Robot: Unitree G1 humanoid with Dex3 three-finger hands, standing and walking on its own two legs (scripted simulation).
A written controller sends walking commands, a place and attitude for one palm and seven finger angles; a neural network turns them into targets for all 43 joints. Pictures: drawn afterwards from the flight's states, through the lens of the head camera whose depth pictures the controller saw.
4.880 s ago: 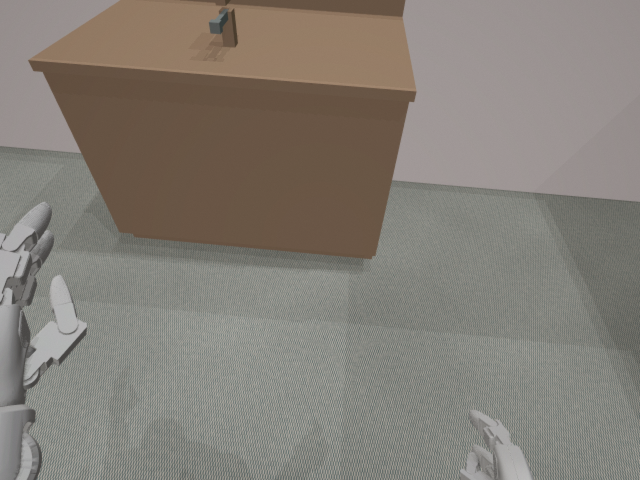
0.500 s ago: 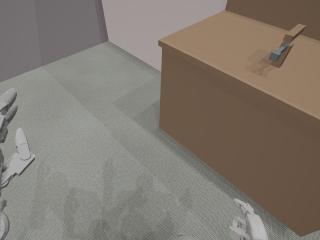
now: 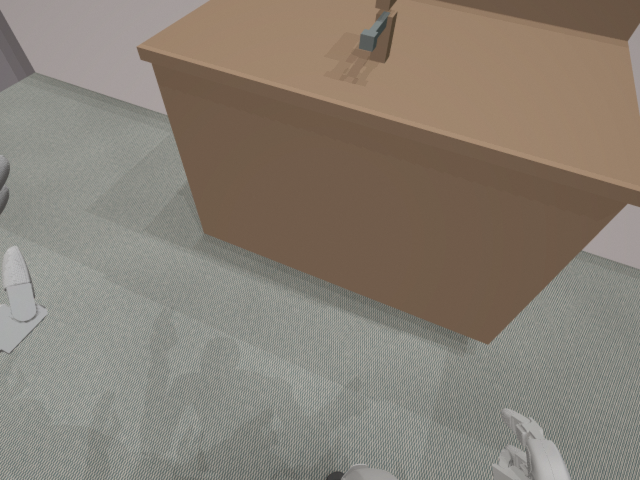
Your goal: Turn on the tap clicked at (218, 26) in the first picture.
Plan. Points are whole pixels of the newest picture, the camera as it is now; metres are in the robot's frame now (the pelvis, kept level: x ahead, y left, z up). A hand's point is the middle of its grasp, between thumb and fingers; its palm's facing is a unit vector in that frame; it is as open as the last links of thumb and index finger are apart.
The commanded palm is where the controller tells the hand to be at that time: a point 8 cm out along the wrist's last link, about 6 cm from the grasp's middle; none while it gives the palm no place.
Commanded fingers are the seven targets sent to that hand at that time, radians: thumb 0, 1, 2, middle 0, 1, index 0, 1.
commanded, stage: turn to face it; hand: left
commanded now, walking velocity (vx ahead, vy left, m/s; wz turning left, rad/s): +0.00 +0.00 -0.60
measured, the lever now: (368, 40) +0.85 -0.04 +0.12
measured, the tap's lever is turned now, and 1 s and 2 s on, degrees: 0 0 0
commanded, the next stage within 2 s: take the last steps up to it in 1.04 s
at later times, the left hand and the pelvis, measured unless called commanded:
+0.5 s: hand (229, 310) +0.23 +0.10 +0.19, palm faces +0.09 -0.84 -0.53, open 7.4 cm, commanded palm +0.18 +0.16 +0.19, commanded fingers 0.00 0.90 0.90 -0.20 -0.30 -0.20 -0.30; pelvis -0.05 -0.06 +0.01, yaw -18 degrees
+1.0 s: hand (361, 339) +0.21 -0.01 +0.18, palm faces -0.14 -0.87 -0.48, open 7.4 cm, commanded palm +0.18 +0.07 +0.19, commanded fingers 0.00 0.90 0.90 -0.20 -0.30 -0.20 -0.30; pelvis -0.11 -0.07 -0.01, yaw -34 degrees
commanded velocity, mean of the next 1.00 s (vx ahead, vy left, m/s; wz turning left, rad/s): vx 0.00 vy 0.00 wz -0.51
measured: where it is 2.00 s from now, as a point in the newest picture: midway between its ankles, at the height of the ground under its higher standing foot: outside the picture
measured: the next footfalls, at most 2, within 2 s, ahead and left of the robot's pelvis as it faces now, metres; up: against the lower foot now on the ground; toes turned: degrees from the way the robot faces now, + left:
right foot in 0.24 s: +0.02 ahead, -0.15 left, +0.00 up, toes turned -16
left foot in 0.66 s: +0.00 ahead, +0.08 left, +0.00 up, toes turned -19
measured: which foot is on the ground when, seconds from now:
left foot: down 0.00-0.24, up 0.26-0.64, down 0.66-0.94, up 0.96-1.00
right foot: up 0.00-0.22, down 0.24-0.68, up 0.70-0.90, down 0.92-1.00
